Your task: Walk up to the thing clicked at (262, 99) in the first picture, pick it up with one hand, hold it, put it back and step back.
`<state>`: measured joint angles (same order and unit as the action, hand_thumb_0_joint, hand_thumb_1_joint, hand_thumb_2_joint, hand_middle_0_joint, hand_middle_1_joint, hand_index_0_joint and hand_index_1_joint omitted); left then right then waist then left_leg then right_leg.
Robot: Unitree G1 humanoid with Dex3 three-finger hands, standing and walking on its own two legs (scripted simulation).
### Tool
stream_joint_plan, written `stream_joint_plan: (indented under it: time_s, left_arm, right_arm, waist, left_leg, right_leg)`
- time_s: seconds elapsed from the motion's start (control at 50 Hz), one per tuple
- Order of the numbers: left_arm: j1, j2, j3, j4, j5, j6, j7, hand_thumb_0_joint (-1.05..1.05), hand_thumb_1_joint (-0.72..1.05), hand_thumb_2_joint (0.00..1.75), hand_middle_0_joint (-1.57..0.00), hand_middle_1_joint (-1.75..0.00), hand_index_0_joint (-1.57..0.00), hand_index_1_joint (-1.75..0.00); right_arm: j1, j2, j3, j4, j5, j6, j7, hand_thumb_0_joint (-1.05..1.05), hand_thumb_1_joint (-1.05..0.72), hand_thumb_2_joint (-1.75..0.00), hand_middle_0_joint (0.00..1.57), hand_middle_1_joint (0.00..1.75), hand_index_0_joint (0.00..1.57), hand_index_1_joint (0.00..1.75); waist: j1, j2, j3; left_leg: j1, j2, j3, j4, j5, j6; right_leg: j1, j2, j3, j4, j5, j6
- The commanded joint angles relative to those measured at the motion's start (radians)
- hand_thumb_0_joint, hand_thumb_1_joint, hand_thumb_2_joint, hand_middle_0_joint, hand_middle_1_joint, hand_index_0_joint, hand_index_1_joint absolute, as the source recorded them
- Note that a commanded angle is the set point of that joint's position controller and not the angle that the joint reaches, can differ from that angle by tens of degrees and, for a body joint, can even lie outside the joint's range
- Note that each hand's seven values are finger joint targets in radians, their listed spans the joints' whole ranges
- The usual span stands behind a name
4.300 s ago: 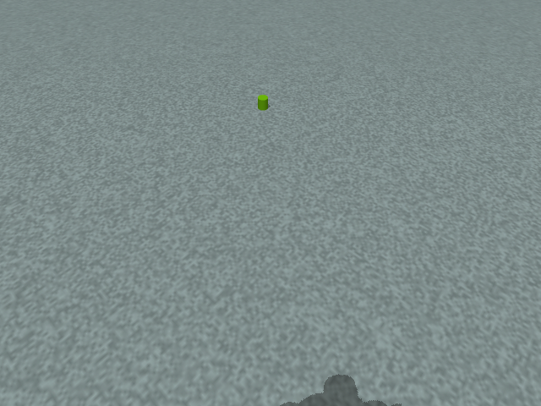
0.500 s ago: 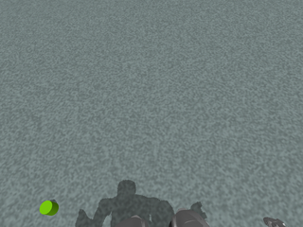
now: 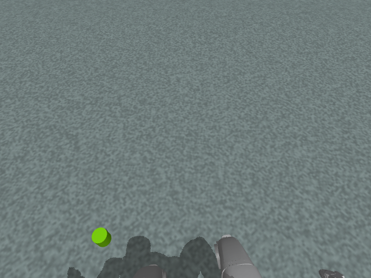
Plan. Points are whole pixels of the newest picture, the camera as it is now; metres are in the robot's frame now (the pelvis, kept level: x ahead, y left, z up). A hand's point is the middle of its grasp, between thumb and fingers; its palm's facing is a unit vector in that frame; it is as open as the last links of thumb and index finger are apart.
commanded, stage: walk up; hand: left
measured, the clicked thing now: (101, 237) +0.39 +0.39 -0.68
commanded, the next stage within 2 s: none
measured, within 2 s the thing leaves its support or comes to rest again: neither
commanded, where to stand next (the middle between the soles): -0.03 +0.21 m, yaw -11 degrees
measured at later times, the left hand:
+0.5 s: hand out of the picture +0.00 +0.48 -0.08, palm faces -0.07 -0.80 -0.60, open 7.4 cm
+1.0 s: hand out of the picture -0.03 +0.50 -0.14, palm faces -0.22 -0.91 -0.34, open 7.4 cm
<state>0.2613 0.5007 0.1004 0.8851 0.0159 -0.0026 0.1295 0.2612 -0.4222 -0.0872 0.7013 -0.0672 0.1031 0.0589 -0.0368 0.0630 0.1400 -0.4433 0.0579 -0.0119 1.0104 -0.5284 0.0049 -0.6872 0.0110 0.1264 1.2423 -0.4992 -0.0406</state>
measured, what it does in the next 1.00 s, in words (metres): steps to the left: right foot, then left foot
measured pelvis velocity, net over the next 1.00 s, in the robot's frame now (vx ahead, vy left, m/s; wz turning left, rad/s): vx -0.13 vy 0.23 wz -0.19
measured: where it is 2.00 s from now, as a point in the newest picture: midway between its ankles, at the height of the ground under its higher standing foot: outside the picture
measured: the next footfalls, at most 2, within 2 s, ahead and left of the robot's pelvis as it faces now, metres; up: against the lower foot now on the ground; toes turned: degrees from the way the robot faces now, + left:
right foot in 0.24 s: +0.00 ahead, -0.01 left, +0.00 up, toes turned -6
left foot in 0.56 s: -0.11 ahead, +0.42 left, +0.00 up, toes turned -8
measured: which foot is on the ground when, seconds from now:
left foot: down 0.00-0.26, up 0.28-0.54, down 0.56-1.00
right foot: up 0.00-0.22, down 0.24-0.60, up 0.62-1.00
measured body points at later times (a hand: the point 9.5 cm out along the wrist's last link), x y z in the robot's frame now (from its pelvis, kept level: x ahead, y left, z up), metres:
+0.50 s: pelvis -0.12 +0.19 +0.02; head -0.07 +0.14 +0.46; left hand +0.00 +0.52 -0.05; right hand -0.03 -0.15 -0.11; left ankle -0.12 +0.40 -0.60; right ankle -0.04 +0.00 -0.68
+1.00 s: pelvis -0.13 +0.23 +0.02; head -0.08 +0.25 +0.47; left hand -0.02 +0.55 -0.11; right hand -0.20 -0.12 -0.06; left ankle -0.15 +0.43 -0.68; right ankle -0.14 +0.09 -0.66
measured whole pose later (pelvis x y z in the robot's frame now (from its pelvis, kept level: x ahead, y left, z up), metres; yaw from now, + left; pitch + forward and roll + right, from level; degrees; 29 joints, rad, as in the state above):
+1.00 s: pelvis -0.13 +0.23 +0.02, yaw -11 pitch -1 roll +0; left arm 0.23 0.43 0.12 0.91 0.05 0.06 -0.07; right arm 0.39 -0.45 -0.07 0.89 -0.03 -0.07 -0.06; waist 0.00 -0.07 0.13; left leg -0.26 0.13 0.00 0.76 -0.48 -0.06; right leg -0.45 -0.03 0.05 0.95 -0.51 -0.01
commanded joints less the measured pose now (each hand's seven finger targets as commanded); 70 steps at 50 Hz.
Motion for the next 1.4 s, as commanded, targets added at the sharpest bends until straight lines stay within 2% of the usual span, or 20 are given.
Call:
stream_joint_plan:
  time_s: [0.0, 0.1, 0.2, 0.24, 0.26, 0.4, 0.54, 0.58, 0.6, 0.62, 0.68, 0.82, 0.94, 1.0, 1.02, 1.06, 1.08, 1.16, 1.32, 1.38]
  left_arm:
    - [0.104, 0.174, 0.039, -0.053, -0.037, -0.032, 0.001, 0.00, 0.90, 0.90, -0.20, -0.30, -0.20, -0.30]
    - [0.104, 0.133, 0.020, -0.090, -0.043, -0.036, -0.004, 0.00, 0.90, 0.90, -0.20, -0.30, -0.20, -0.30]
    - [0.316, 0.153, 0.036, -0.050, -0.018, -0.036, 0.008, 0.00, 0.90, 0.90, -0.20, -0.30, -0.20, -0.30]
    - [0.195, 0.234, 0.061, -0.134, 0.007, -0.039, 0.012, 0.00, 0.90, 0.90, -0.20, -0.30, -0.20, -0.30]
    - [0.110, 0.280, 0.071, -0.176, 0.014, -0.044, 0.023, 0.00, 0.90, 0.90, -0.20, -0.30, -0.20, -0.30]
    - [0.017, 0.213, 0.068, -0.161, 0.013, -0.063, 0.008, 0.00, 0.90, 0.90, -0.20, -0.30, -0.20, -0.30]
    - [-0.036, 0.155, 0.051, -0.134, 0.049, 0.009, -0.065, 0.00, 0.90, 0.90, -0.20, -0.30, -0.20, -0.30]
    - [-0.005, 0.035, 0.011, -0.139, 0.019, 0.015, -0.065, 0.00, 0.90, 0.90, -0.20, -0.30, -0.20, -0.30]
    - [-0.158, 0.118, 0.027, -0.154, 0.037, 0.007, -0.057, 0.00, 0.90, 0.90, -0.20, -0.30, -0.20, -0.30]
    - [-0.203, 0.167, 0.033, -0.123, 0.029, -0.006, -0.071, 0.00, 0.90, 0.90, -0.20, -0.30, -0.20, -0.30]
    - [-0.050, 0.148, 0.056, -0.031, -0.007, 0.004, -0.117, 0.00, 0.90, 0.90, -0.20, -0.30, -0.20, -0.30]
    - [-0.118, 0.153, 0.075, -0.089, 0.044, 0.044, -0.176, 0.00, 0.90, 0.90, -0.20, -0.30, -0.20, -0.30]
    - [-0.184, 0.108, 0.054, -0.130, 0.023, 0.010, -0.188, 0.00, 0.90, 0.90, -0.20, -0.30, -0.20, -0.30]
    - [0.044, 0.092, 0.061, -0.038, 0.001, -0.011, -0.175, 0.00, 0.90, 0.90, -0.20, -0.30, -0.20, -0.30]
    - [0.181, 0.148, 0.081, 0.008, 0.003, -0.020, -0.162, 0.00, 0.90, 0.90, -0.20, -0.30, -0.20, -0.30]
    - [0.173, 0.262, 0.089, -0.017, 0.001, -0.019, -0.136, 0.00, 0.90, 0.90, -0.20, -0.30, -0.20, -0.30]
    - [0.111, 0.270, 0.083, -0.038, -0.001, -0.018, -0.138, 0.00, 0.90, 0.90, -0.20, -0.30, -0.20, -0.30]
    - [-0.041, 0.119, 0.031, -0.063, -0.010, -0.031, -0.113, 0.00, 0.90, 0.90, -0.20, -0.30, -0.20, -0.30]
    - [-0.117, 0.152, 0.011, -0.070, -0.035, -0.033, -0.090, 0.00, 0.90, 0.90, -0.20, -0.30, -0.20, -0.30]
    - [-0.117, 0.111, 0.003, -0.078, -0.046, -0.021, -0.083, 0.00, 0.90, 0.90, -0.20, -0.30, -0.20, -0.30]
  right_arm:
    - [-0.075, -0.258, -0.087, -0.122, -0.003, -0.048, -0.041, 0.00, -0.90, -0.90, 0.20, 0.30, 0.20, 0.30]
    - [0.024, -0.197, -0.073, -0.132, -0.009, -0.042, -0.039, 0.00, -0.90, -0.90, 0.20, 0.30, 0.20, 0.30]
    - [-0.064, -0.150, -0.067, -0.194, 0.007, -0.015, -0.025, 0.00, -0.90, -0.90, 0.20, 0.30, 0.20, 0.30]
    - [0.055, -0.124, -0.062, -0.175, 0.007, -0.005, -0.027, 0.00, -0.90, -0.90, 0.20, 0.30, 0.20, 0.30]
    - [0.024, -0.204, -0.088, -0.199, -0.008, 0.008, -0.041, 0.00, -0.90, -0.90, 0.20, 0.30, 0.20, 0.30]
    - [0.033, -0.203, -0.102, -0.122, 0.010, 0.011, -0.003, 0.00, -0.90, -0.90, 0.20, 0.30, 0.20, 0.30]
    - [0.214, -0.175, -0.081, 0.081, 0.053, -0.067, -0.054, 0.00, -0.90, -0.90, 0.20, 0.30, 0.20, 0.30]
    - [0.085, -0.338, -0.091, 0.032, 0.017, -0.100, -0.073, 0.00, -0.90, -0.90, 0.20, 0.30, 0.20, 0.30]
    - [-0.043, -0.437, -0.093, 0.029, 0.047, -0.107, -0.070, 0.00, -0.90, -0.90, 0.20, 0.30, 0.20, 0.30]
    - [-0.173, -0.404, -0.084, 0.019, 0.037, -0.121, -0.075, 0.00, -0.90, -0.90, 0.20, 0.30, 0.20, 0.30]
    - [-0.099, -0.309, -0.052, 0.083, 0.026, -0.161, -0.096, 0.00, -0.90, -0.90, 0.20, 0.30, 0.20, 0.30]
    - [0.120, -0.325, -0.076, 0.146, 0.034, -0.185, -0.132, 0.00, -0.90, -0.90, 0.20, 0.30, 0.20, 0.30]
    - [0.207, -0.316, -0.068, 0.139, 0.042, -0.199, -0.135, 0.00, -0.90, -0.90, 0.20, 0.30, 0.20, 0.30]
    - [0.067, -0.289, -0.041, 0.098, 0.048, -0.184, -0.122, 0.00, -0.90, -0.90, 0.20, 0.30, 0.20, 0.30]
    - [0.067, -0.216, -0.015, 0.091, 0.053, -0.177, -0.117, 0.00, -0.90, -0.90, 0.20, 0.30, 0.20, 0.30]
    - [0.021, -0.163, 0.009, 0.043, 0.073, -0.172, -0.139, 0.00, -0.90, -0.90, 0.20, 0.30, 0.20, 0.30]
    - [-0.015, -0.215, -0.013, 0.063, 0.063, -0.165, -0.147, 0.00, -0.90, -0.90, 0.20, 0.30, 0.20, 0.30]
    - [0.109, -0.176, 0.007, 0.161, 0.093, -0.163, -0.125, 0.00, -0.90, -0.90, 0.20, 0.30, 0.20, 0.30]
    - [0.033, -0.158, -0.005, 0.153, 0.065, -0.128, -0.095, 0.00, -0.90, -0.90, 0.20, 0.30, 0.20, 0.30]
    - [-0.028, -0.231, -0.033, 0.126, 0.039, -0.125, -0.086, 0.00, -0.90, -0.90, 0.20, 0.30, 0.20, 0.30]
  waist:
    - [0.013, 0.164, -0.043]
    - [-0.025, 0.203, -0.150]
    - [0.097, 0.010, -0.222]
    - [0.047, -0.229, -0.222]
    - [0.049, -0.205, -0.203]
    - [0.018, -0.102, -0.096]
    - [-0.015, -0.162, -0.182]
    - [0.036, 0.124, 0.017]
    - [0.002, 0.152, 0.140]
    - [0.031, 0.067, 0.191]
    - [0.066, 0.063, 0.132]
    - [-0.006, 0.144, -0.008]
    - [-0.031, 0.160, -0.103]
    - [0.112, 0.138, -0.173]
    - [0.175, -0.037, -0.237]
    - [0.160, -0.305, -0.202]
    - [0.141, -0.214, -0.157]
    - [0.027, -0.128, -0.082]
    - [0.017, -0.262, -0.157]
    - [0.025, -0.088, -0.177]
  left_leg:
    - [0.116, 0.154, -0.261, -0.474, 0.478, 0.128]
    - [0.327, 0.146, -0.176, -0.410, 0.834, 0.142]
    - [0.060, 0.080, -0.105, -0.222, 0.630, 0.024]
    - [-0.311, -0.061, -0.080, 0.188, -0.106, -0.081]
    - [-0.303, -0.020, -0.219, 0.382, -0.149, -0.061]
    - [-0.111, -0.078, -0.189, 0.461, 0.135, -0.024]
    - [0.279, -0.083, 0.089, -0.501, 0.110, -0.063]
    - [0.081, 0.278, -0.628, -0.690, -0.295, 0.064]
    - [-0.136, 0.444, -0.844, -0.856, -0.483, 0.239]
    - [-0.253, 0.433, -0.797, -0.837, -0.463, 0.268]
    - [-0.028, 0.186, -0.344, -0.638, -0.091, 0.124]
    - [0.311, 0.255, -0.386, -0.602, 0.018, 0.197]
    - [0.459, 0.279, -0.268, -0.436, 0.638, 0.230]
    - [0.221, 0.160, -0.075, -0.244, 0.743, 0.136]
    - [0.094, 0.076, -0.012, 0.020, 0.619, 0.080]
    - [-0.282, -0.108, -0.047, 0.208, -0.091, 0.017]
    - [-0.214, -0.062, -0.092, 0.264, -0.155, 0.016]
    - [-0.084, -0.034, -0.084, 0.121, 0.026, 0.020]
    - [0.142, -0.040, 0.013, -0.280, 0.252, 0.026]
    - [0.251, 0.055, -0.157, -0.365, 0.748, 0.086]
  right_leg:
    - [-0.065, 0.047, -0.066, 0.084, 0.033, -0.009]
    - [0.077, 0.006, -0.132, -0.246, 0.034, 0.022]
    - [0.575, -0.051, -0.114, -0.734, 0.334, -0.037]
    - [0.697, -0.457, 0.433, -0.740, 0.525, -0.247]
    - [0.538, -0.590, 0.594, -0.787, 0.548, -0.373]
    - [0.229, -0.258, 0.115, -0.710, 0.187, -0.173]
    - [0.196, -0.056, -0.082, -0.346, -0.179, -0.056]
    - [-0.168, 0.075, -0.018, 0.009, -0.105, 0.010]
    - [-0.132, -0.026, 0.070, -0.050, -0.047, 0.028]
    - [-0.003, -0.051, 0.077, -0.061, 0.023, 0.041]
    - [0.019, -0.010, 0.026, -0.100, 0.164, 0.029]
    - [-0.054, -0.035, 0.015, -0.135, 0.084, 0.043]
    - [0.014, -0.073, -0.075, -0.354, -0.065, 0.028]
    - [0.462, -0.010, -0.195, -0.677, 0.174, -0.007]
    - [0.668, -0.009, -0.138, -0.719, 0.241, -0.002]
    - [0.726, -0.355, 0.506, -0.832, 0.502, -0.203]
    - [0.598, -0.416, 0.520, -0.822, 0.544, -0.283]
    - [0.458, -0.236, 0.097, -0.669, 0.834, -0.181]
    - [0.401, -0.267, 0.071, -0.569, 0.945, -0.151]
    - [0.296, -0.159, 0.018, -0.466, 0.607, -0.049]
